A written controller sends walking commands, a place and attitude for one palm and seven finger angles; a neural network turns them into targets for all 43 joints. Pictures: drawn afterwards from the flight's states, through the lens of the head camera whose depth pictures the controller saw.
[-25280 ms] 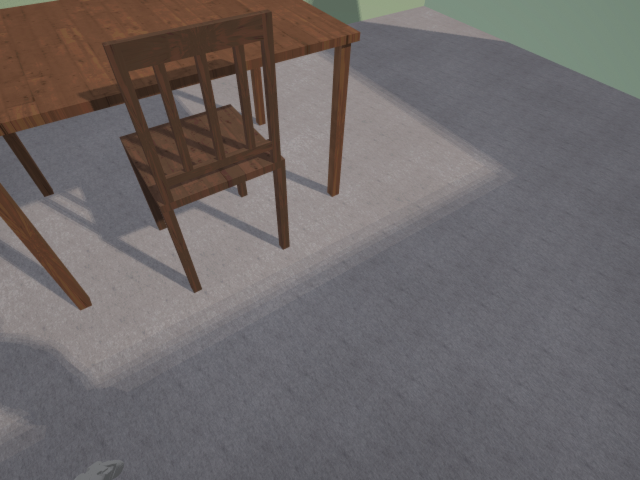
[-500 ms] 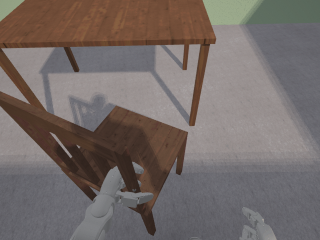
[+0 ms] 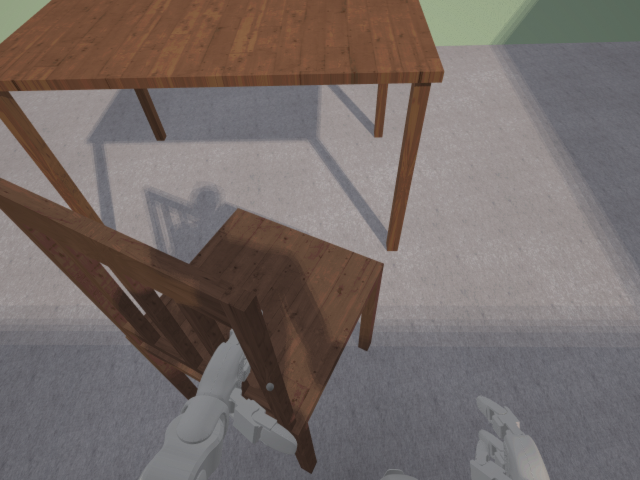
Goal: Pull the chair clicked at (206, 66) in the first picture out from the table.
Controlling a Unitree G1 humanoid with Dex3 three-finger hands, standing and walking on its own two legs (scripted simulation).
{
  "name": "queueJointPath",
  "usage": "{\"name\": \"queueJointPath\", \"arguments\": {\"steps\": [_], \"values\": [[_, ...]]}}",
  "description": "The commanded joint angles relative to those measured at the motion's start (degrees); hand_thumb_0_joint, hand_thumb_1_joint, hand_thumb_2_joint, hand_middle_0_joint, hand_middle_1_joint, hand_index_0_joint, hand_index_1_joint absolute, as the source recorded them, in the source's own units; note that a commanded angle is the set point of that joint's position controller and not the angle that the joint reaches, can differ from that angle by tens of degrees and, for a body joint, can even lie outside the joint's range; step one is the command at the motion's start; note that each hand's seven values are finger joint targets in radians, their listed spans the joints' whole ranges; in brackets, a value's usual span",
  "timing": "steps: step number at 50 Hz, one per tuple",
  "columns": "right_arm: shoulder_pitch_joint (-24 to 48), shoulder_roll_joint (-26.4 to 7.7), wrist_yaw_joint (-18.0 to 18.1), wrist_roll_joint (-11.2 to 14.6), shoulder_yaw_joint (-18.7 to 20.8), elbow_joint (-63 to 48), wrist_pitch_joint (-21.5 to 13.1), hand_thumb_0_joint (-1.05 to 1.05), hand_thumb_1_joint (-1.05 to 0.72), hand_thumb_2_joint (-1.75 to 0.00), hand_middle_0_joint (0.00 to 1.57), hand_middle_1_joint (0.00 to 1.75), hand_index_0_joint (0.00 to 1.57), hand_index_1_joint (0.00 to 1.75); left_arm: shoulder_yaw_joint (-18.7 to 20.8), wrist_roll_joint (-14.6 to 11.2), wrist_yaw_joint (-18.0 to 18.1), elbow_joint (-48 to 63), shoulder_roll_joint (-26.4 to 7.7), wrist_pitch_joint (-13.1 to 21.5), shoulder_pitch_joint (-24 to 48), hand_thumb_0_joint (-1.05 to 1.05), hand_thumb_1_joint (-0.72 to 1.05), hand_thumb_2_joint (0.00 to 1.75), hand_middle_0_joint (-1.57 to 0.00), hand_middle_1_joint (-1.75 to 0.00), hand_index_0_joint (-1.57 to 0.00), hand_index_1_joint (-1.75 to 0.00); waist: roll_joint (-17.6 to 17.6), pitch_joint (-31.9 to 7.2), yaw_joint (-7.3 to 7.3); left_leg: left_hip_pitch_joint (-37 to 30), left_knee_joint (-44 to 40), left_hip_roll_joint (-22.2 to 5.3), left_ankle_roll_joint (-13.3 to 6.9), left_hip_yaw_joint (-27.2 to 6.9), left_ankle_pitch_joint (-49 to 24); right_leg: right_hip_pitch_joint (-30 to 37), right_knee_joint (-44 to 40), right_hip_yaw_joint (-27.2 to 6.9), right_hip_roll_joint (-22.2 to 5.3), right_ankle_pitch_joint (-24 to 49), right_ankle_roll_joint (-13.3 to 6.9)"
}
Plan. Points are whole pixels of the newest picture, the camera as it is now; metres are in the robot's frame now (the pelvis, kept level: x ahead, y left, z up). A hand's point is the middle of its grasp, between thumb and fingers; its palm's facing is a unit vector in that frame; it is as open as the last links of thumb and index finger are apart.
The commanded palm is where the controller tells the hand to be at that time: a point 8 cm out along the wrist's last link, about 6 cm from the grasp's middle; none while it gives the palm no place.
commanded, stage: draw the fingers out of the gap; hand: left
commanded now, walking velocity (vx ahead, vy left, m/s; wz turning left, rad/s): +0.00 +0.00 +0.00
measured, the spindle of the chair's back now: (165, 322) +0.35 +0.24 -0.04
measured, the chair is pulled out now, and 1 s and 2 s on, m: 0.52 0.52 0.52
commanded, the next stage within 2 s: draw the hand back to the body in 0.82 s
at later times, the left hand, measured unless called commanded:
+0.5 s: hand (254, 447) +0.18 +0.08 -0.02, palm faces -0.16 -0.98 -0.11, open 17.4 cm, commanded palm +0.16 +0.13 +0.00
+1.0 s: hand out of the picture +0.13 +0.10 -0.01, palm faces -0.09 -0.99 -0.05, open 17.2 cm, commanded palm +0.10 +0.15 +0.01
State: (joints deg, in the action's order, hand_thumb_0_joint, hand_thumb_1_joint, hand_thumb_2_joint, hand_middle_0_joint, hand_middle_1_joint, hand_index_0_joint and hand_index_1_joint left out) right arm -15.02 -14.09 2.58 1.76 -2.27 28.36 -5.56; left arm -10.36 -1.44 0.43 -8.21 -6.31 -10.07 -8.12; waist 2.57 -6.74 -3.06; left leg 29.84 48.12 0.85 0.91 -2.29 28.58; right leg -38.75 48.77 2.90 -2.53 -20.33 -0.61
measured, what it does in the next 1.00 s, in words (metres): stands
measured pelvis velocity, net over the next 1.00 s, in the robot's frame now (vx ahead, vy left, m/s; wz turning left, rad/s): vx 0.00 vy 0.02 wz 0.01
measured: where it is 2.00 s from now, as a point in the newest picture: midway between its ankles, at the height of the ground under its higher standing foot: outside the picture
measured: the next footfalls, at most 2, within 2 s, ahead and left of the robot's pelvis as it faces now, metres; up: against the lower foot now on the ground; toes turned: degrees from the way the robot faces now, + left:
none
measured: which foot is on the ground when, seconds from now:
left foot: down 0.00-1.00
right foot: down 0.00-1.00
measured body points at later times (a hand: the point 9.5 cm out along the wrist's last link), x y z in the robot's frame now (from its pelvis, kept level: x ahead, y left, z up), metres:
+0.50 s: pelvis +0.01 +0.01 -0.01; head +0.04 -0.01 +0.44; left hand +0.18 +0.14 -0.01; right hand +0.18 -0.22 -0.08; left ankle -0.05 +0.14 -0.70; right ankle +0.04 -0.11 -0.70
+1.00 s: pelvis +0.00 +0.02 -0.03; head +0.02 +0.01 +0.42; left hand +0.13 +0.15 +0.00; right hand +0.18 -0.21 -0.07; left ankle -0.05 +0.14 -0.70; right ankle +0.04 -0.11 -0.70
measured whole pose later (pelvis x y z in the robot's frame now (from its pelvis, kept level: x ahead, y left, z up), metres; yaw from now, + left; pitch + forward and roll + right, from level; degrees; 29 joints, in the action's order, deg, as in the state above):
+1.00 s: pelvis +0.00 +0.02 -0.03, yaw +0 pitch +12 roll -1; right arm -17.9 -12.2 4.2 1.5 -1.5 18.6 -8.6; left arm -15.7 2.4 2.3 22.8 -7.4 -6.3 -45.2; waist 1.7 -9.8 -1.3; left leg 37.2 59.8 1.6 -0.4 -2.7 34.2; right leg -45.0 57.9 3.1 -3.4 -24.5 0.6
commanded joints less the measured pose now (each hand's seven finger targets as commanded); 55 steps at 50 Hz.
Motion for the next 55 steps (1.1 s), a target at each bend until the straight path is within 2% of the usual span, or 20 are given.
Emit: {"name": "queueJointPath", "arguments": {"steps": [1,4,6,13,15,16,19,20,24,28,30,36,39,40,47,48,49,51,52,55], "values": [[2.40,-5.95,0.58,0.18,2.91,-9.65,-3.08,0.00,-0.90,-0.90,0.20,0.30,0.20,0.30,2.85,0.69,1.05,13.64,-4.29,2.42,5.48,0.00,-0.55,0.20,0.00,0.00,0.00,0.00,-6.03,-10.94,-0.23,4.53,-5.66,0.95,-2.18,1.63,-17.14,16.85,-5.93,-0.04,-0.04,13.94,0.45],[2.02,-5.56,0.51,0.08,2.98,-10.45,-3.23,0.00,-0.90,-0.90,0.20,0.30,0.20,0.30,1.86,0.82,1.03,15.88,-3.17,2.41,1.42,0.00,-0.55,0.20,0.00,0.00,0.00,0.00,-3.82,-12.67,0.45,4.14,-5.17,1.16,-2.04,1.86,-18.06,17.69,-5.23,-0.09,-0.29,15.35,0.33],[2.17,-5.65,0.41,0.12,3.13,-11.51,-3.21,0.00,-0.90,-0.90,0.20,0.30,0.20,0.30,2.20,1.02,1.14,17.23,-3.77,2.14,-4.94,0.00,-0.55,0.20,0.00,0.00,0.00,0.00,-5.75,-12.93,1.08,4.43,-4.93,0.92,-1.96,1.70,-19.44,17.90,-4.60,0.33,-0.21,16.64,0.15],[1.65,-5.21,0.77,0.00,3.10,-13.94,-3.39,0.00,-0.90,-0.90,0.20,0.30,0.20,0.30,-0.29,2.46,1.86,25.42,-3.57,2.01,-12.65,0.00,-0.55,0.20,0.00,0.00,0.00,0.00,-4.91,-10.50,0.62,5.43,-3.32,1.07,-2.16,1.46,-17.13,14.43,-3.74,0.46,-0.09,13.04,0.26],[1.27,-5.24,0.96,-0.06,2.94,-14.46,-3.87,0.00,-0.90,-0.90,0.20,0.30,0.20,0.30,-2.59,2.65,1.91,28.70,-2.32,2.33,-11.91,0.00,-0.55,0.20,0.00,0.00,0.00,0.00,-4.38,-10.74,-0.21,4.95,-2.55,1.24,-2.34,1.11,-17.31,13.29,-3.39,0.64,-0.02,12.96,0.32],[1.17,-5.42,1.17,0.00,3.08,-14.53,-4.18,0.00,-0.90,-0.90,0.20,0.30,0.20,0.30,-2.85,2.76,2.08,29.34,-2.62,2.48,-12.47,0.00,-0.55,0.20,0.00,0.00,0.00,0.00,-6.13,-9.88,-0.82,5.20,-2.13,1.06,-2.39,0.69,-17.64,12.48,-3.18,0.82,0.13,13.12,0.33],[0.95,-4.88,1.32,-0.08,3.18,-15.03,-4.46,0.00,-0.90,-0.90,0.20,0.30,0.20,0.30,-1.92,2.90,2.14,31.40,-3.35,2.69,-19.14,0.00,-0.55,0.20,0.00,0.00,0.00,0.00,-4.26,-11.23,0.53,5.35,-1.65,1.37,-2.19,1.02,-18.25,13.41,-2.56,0.66,-0.03,14.13,0.23],[0.85,-4.91,1.39,-0.10,3.13,-15.32,-4.46,0.00,-0.90,-0.90,0.20,0.30,0.20,0.30,-2.73,3.18,2.11,32.16,-2.99,2.67,-19.65,0.00,-0.55,0.20,0.00,0.00,0.00,0.00,-5.25,-10.88,0.26,5.62,-1.47,1.38,-2.24,0.75,-18.29,12.98,-2.21,0.87,0.06,13.98,0.20],[1.08,-4.86,1.55,-0.15,2.98,-16.12,-4.70,0.00,-0.90,-0.90,0.20,0.30,0.20,0.30,-5.06,4.07,1.69,34.14,-2.21,2.59,-21.60,0.00,-0.55,0.20,0.00,0.00,0.00,0.00,-3.62,-8.88,-0.15,6.04,-0.88,1.40,-2.39,0.32,-16.35,10.07,-1.93,1.15,0.13,10.33,0.18],[1.20,-4.54,1.80,-0.02,3.26,-16.86,-5.10,0.00,-0.90,-0.90,0.20,0.30,0.20,0.30,-4.51,4.02,1.22,36.00,-2.96,2.75,-27.66,0.00,-0.55,0.20,0.00,0.00,0.00,0.00,-4.80,-9.13,0.60,6.81,-0.50,1.35,-2.35,0.09,-16.61,10.14,-1.23,1.41,0.21,10.18,0.07],[1.20,-4.40,1.79,-0.02,3.32,-17.60,-5.22,0.00,-0.90,-0.90,0.20,0.30,0.20,0.30,-6.36,4.47,1.13,37.91,-1.85,3.02,-28.67,0.00,-0.55,0.20,0.00,0.00,0.00,0.00,-4.56,-8.62,0.43,6.89,-0.21,1.34,-2.40,0.00,-16.29,9.11,-0.94,1.43,0.25,9.39,0.11],[1.73,-4.37,2.16,-0.09,3.35,-18.91,-4.97,0.00,-0.90,-0.90,0.20,0.30,0.20,0.30,-5.12,5.61,1.33,40.47,-4.30,3.11,-32.06,0.00,-0.55,0.20,0.00,0.00,0.00,0.00,-4.10,-7.08,1.12,9.28,0.02,1.60,-2.45,-0.26,-12.57,7.53,-0.65,1.14,0.51,4.33,-0.26],[1.43,-3.94,2.12,0.03,3.40,-19.73,-5.10,0.00,-0.90,-0.90,0.20,0.30,0.20,0.30,-7.24,5.58,1.11,41.86,-2.32,3.35,-35.33,0.00,-0.55,0.20,0.00,0.00,0.00,0.00,-4.07,-7.00,1.03,8.92,0.28,1.49,-2.39,-0.30,-12.92,6.90,-0.32,1.32,0.55,4.52,-0.10],[1.37,-4.05,2.21,0.10,3.53,-19.80,-5.14,0.00,-0.90,-0.90,0.20,0.30,0.20,0.30,-7.20,5.62,1.00,42.02,-2.56,3.47,-35.75,0.00,-0.55,0.20,0.00,0.00,0.00,0.00,-5.14,-6.56,0.89,9.30,0.38,1.42,-2.40,-0.39,-12.22,6.47,-0.30,1.37,0.63,3.69,-0.08],[1.67,-3.83,2.18,0.10,3.73,-21.31,-5.53,0.00,-0.90,-0.90,0.20,0.30,0.20,0.30,-9.14,6.40,0.73,45.40,-1.93,3.95,-40.79,0.00,-0.55,0.20,0.00,0.00,0.00,0.00,-3.86,-5.81,1.28,10.11,0.57,1.47,-2.46,-0.45,-10.67,5.50,0.10,1.24,0.73,1.50,-0.27],[2.19,-2.53,2.11,-0.05,3.43,-20.58,-7.54,0.00,-0.90,-0.90,0.20,0.30,0.20,0.30,-6.83,-2.09,1.08,52.67,3.65,12.79,-35.13,0.00,-0.55,0.20,0.00,0.00,0.00,0.00,-7.98,-4.36,1.61,13.00,3.20,2.37,-1.74,-0.81,-10.63,2.60,1.53,3.12,1.46,2.36,-0.12],[1.75,-3.20,2.01,-0.06,4.00,-18.18,-8.60,0.00,-0.90,-0.90,0.20,0.30,0.20,0.30,-4.48,-1.72,1.28,48.23,0.67,16.59,-38.95,0.00,-0.55,0.20,0.00,0.00,0.00,0.00,-7.93,-6.15,2.42,12.85,3.93,2.19,-1.56,-0.48,-10.14,2.55,2.42,2.65,1.63,2.14,-0.22],[1.57,-2.93,1.14,0.06,4.28,-17.34,-9.98,0.00,-0.90,-0.90,0.20,0.30,0.20,0.30,-3.15,-2.70,1.27,50.91,0.18,22.26,-40.84,0.00,-0.55,0.20,0.00,0.00,0.00,0.00,-1.07,-7.67,3.66,12.33,4.14,2.04,-0.62,-0.22,-12.86,2.67,4.36,2.48,1.49,3.88,-0.72],[1.53,-2.91,0.60,-0.02,4.34,-16.68,-10.37,0.00,-0.90,-0.90,0.20,0.30,0.20,0.30,-3.77,-2.92,0.98,51.81,0.68,25.03,-40.45,0.00,-0.55,0.20,0.00,0.00,0.00,0.00,1.60,-8.49,3.37,11.82,4.78,1.97,-0.29,0.07,-13.34,1.85,5.06,2.46,1.40,3.80,-0.73],[2.83,-2.93,-0.98,-0.57,5.15,-14.67,-10.41,0.00,-0.90,-0.90,0.20,0.30,0.20,0.30,-3.72,-2.04,-0.39,48.77,0.17,33.34,-40.34,0.00,-0.55,0.20,0.00,0.00,0.00,0.00,-1.39,-6.99,2.70,15.59,7.51,1.19,-0.13,-0.36,-12.33,-1.88,8.15,2.55,1.36,2.98,-0.76]]}}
